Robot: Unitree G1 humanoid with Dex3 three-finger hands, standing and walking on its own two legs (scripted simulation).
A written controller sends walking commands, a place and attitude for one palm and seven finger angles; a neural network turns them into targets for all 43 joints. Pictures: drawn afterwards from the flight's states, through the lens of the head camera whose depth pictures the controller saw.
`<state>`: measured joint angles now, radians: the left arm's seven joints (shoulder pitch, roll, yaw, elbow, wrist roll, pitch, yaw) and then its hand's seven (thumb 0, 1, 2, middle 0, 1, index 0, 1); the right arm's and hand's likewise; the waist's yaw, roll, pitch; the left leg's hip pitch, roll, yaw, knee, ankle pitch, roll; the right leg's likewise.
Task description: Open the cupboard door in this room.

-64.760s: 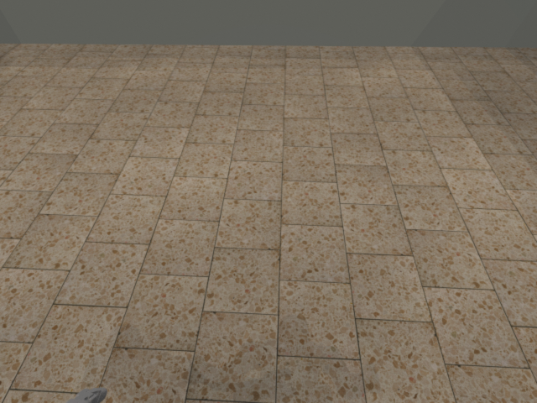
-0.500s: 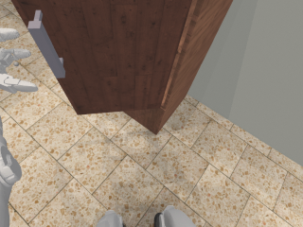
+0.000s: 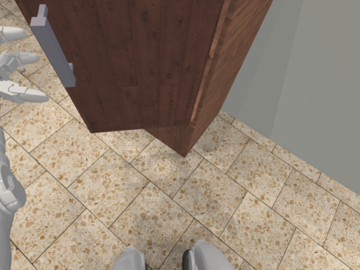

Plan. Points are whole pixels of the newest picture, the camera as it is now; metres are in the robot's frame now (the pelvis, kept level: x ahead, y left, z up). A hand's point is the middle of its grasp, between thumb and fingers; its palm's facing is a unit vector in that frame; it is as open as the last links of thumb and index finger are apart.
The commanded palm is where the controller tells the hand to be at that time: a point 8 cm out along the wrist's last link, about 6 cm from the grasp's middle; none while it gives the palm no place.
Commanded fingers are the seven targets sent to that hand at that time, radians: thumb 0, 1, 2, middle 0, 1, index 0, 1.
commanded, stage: slide the fingers in behind the handle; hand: left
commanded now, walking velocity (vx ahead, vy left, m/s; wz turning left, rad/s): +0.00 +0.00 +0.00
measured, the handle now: (57, 49) +0.56 +0.22 +0.10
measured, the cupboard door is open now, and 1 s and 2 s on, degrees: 44 44 43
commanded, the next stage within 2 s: close the thumb around the handle in 1.58 s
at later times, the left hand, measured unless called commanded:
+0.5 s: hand (35, 67) +0.51 +0.25 +0.10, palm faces +0.04 -1.00 +0.00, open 14.0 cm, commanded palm +0.49 +0.28 +0.10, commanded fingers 0.00 -0.50 0.30 -0.30 -1.20 -0.30 -1.20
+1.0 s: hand (57, 67) +0.52 +0.21 +0.10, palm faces +0.05 -1.00 +0.00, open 14.0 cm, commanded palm +0.50 +0.24 +0.10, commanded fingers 0.00 -0.50 0.30 -0.30 -1.20 -0.30 -1.20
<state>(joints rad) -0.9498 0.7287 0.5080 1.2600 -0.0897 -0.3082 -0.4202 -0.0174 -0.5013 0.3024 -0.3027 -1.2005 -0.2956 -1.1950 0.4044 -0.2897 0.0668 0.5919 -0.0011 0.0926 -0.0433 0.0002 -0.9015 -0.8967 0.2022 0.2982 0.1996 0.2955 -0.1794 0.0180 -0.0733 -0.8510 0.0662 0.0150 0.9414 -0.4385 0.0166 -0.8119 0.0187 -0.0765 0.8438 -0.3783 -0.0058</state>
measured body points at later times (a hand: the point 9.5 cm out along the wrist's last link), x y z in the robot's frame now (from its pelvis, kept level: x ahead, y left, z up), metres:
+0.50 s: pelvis +0.00 +0.00 +0.00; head +0.13 +0.03 +0.43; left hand +0.51 +0.30 +0.10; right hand -0.01 -0.27 -0.10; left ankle +0.00 +0.10 -0.69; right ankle +0.01 -0.12 -0.69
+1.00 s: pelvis +0.01 +0.00 +0.00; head +0.13 +0.02 +0.43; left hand +0.51 +0.27 +0.10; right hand +0.01 -0.26 -0.11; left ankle +0.00 +0.10 -0.69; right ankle +0.01 -0.12 -0.69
